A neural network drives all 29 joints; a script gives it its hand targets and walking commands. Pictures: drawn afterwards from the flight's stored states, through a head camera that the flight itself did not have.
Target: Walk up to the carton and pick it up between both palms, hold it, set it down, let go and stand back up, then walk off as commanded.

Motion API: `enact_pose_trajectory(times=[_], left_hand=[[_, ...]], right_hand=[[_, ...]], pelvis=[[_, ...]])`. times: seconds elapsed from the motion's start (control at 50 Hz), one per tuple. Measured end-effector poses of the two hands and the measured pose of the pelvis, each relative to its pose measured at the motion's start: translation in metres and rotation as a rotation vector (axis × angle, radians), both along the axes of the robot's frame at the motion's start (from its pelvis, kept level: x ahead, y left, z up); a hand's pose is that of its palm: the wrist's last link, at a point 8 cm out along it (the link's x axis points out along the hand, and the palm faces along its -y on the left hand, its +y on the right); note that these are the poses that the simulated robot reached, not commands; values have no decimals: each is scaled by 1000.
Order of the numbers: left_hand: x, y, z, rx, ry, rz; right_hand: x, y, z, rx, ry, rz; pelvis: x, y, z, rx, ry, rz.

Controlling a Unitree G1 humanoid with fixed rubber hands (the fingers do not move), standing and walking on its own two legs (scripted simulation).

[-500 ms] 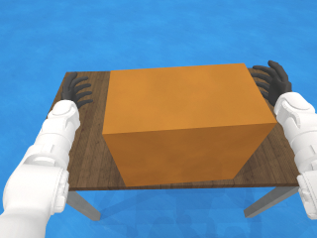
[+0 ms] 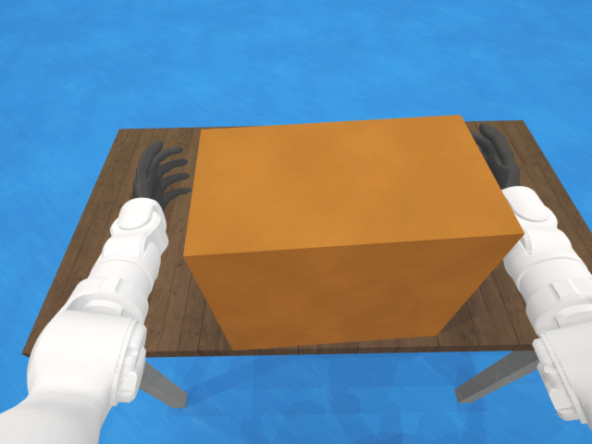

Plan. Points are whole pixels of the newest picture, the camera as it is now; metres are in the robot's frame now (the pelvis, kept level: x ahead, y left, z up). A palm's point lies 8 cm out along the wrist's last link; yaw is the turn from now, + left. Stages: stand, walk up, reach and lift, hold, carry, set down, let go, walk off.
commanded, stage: reach and lift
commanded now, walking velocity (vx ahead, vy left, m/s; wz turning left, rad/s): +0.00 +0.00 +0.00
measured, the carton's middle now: (334, 245) +0.39 -0.02 +0.04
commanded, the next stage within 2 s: none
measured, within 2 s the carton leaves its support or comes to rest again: leaves its support in 1.74 s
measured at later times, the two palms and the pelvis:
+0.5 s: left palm (179, 206) +0.44 +0.20 +0.07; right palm (487, 183) +0.45 -0.22 +0.11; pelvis +0.00 +0.00 +0.00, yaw +0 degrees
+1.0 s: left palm (179, 207) +0.44 +0.20 +0.07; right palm (484, 181) +0.45 -0.22 +0.11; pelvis +0.00 +0.00 +0.00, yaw +0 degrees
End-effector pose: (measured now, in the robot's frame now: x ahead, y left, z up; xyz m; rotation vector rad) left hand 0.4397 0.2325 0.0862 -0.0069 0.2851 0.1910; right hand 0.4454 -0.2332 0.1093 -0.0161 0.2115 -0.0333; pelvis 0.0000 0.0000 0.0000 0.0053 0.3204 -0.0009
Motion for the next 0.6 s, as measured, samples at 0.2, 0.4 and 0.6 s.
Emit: enact_pose_trajectory(times=[0.2,0.4,0.6], left_hand=[[-2,-21,-10,-7,8,-22],[-1,-34,-14,1,3,-38],[-1,-36,-15,6,-1,-31]], right_hand=[[2,8,1,4,0,4],[4,9,0,1,1,-1],[5,14,0,0,2,3]], pelvis=[[0,-1,0,0,12,-1],[0,-1,-1,1,20,-5],[0,-1,-1,1,24,-7]])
